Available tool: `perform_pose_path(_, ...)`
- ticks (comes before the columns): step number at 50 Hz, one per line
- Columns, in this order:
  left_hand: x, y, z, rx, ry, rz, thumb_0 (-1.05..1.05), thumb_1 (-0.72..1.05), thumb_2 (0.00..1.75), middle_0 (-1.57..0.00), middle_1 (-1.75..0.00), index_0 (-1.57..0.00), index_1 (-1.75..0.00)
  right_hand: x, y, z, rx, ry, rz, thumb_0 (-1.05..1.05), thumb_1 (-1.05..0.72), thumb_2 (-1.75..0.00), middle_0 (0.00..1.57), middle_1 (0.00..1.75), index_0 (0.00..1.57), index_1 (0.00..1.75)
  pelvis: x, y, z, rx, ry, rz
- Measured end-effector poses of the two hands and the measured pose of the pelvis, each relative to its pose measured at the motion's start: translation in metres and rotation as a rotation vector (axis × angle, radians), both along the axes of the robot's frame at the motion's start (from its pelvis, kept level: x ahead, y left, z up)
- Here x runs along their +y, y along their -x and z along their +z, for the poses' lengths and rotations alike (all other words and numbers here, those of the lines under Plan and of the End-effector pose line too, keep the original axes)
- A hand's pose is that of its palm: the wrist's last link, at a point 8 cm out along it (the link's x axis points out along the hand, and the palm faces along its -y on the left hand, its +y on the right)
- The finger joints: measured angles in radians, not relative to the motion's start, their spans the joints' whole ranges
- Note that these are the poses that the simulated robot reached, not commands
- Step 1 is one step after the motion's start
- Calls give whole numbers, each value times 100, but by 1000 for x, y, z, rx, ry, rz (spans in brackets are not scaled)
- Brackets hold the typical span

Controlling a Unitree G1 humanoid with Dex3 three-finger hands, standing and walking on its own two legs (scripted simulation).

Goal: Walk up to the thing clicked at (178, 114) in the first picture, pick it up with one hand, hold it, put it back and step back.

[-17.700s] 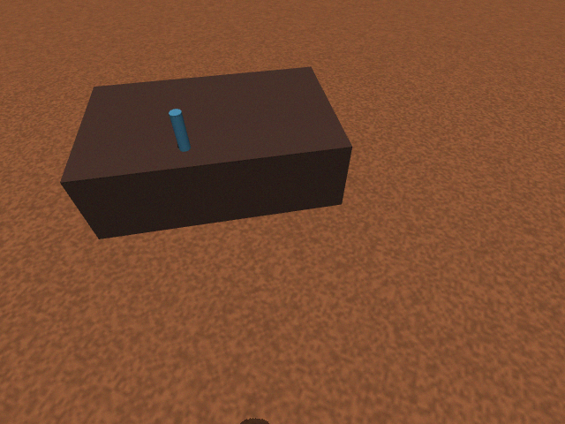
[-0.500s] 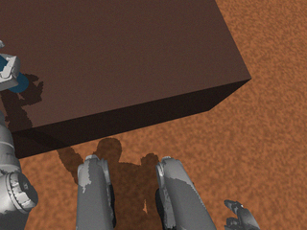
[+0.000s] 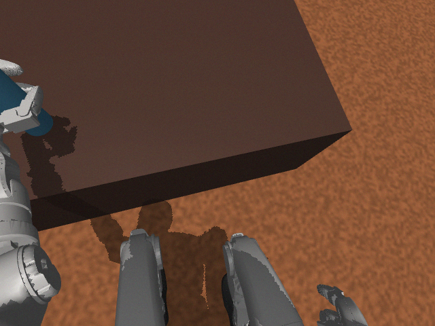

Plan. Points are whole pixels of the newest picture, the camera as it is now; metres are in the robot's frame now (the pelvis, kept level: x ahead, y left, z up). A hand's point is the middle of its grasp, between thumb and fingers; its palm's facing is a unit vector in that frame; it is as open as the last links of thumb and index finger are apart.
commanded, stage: settle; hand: left
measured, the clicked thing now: (7, 98) +0.48 +0.32 +0.02
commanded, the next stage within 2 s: lift in 0.10 s
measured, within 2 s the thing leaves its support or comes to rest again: neither
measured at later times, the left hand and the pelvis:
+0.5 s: hand (5, 93) +0.46 +0.30 +0.06, palm faces +0.37 -0.93 -0.03, open 6.5 cm; pelvis +0.01 +0.00 +0.04, yaw +1 degrees
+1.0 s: hand out of the picture +0.40 +0.26 +0.16, palm faces +0.35 -0.94 -0.01, open 6.5 cm; pelvis +0.02 +0.00 +0.13, yaw +5 degrees
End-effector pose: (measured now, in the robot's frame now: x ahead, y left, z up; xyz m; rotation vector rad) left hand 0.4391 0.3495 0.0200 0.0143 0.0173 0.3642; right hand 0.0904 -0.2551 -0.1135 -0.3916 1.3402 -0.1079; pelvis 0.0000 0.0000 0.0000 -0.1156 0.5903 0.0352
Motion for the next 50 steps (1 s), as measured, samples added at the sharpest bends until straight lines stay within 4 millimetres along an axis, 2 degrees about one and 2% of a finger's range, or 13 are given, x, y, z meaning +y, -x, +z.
perform_pose_path(12,-1,3,5,4,5,14,3,5,104,-91,-108,-95,-108,3,-1,12,10,-6,9,0,-87,-89,20,30,20,30,2,-3,12,-6,-2,7)
perform_pose_path(18,-4,5,15,3,-11,7,3,4,106,-90,-110,-95,-109,4,-2,18,8,-9,8,0,-88,-90,20,30,20,30,3,-4,18,-17,-4,10)
perform_pose_path(24,-7,13,34,1,-13,15,4,3,110,-90,-113,-95,-110,7,-6,30,-9,-27,0,0,-89,-90,20,30,20,30,2,-6,32,-40,-7,17)
perform_pose_path(32,-16,31,64,5,-8,10,4,2,111,-90,-114,-95,-110,11,-18,56,-68,-47,-3,0,-89,-90,20,30,20,30,2,-10,58,-85,-17,31)
perform_pose_path(42,-33,55,116,-15,-13,-14,4,2,111,-91,-114,-95,-110,13,-41,99,-164,-63,7,0,-89,-90,20,30,20,30,1,-17,97,-171,-33,57)
perform_pose_path(50,-46,79,143,-3,3,-11,4,1,112,-91,-114,-95,-110,15,-59,134,-243,-77,22,0,-89,-90,20,30,20,30,1,-22,126,-241,-52,71)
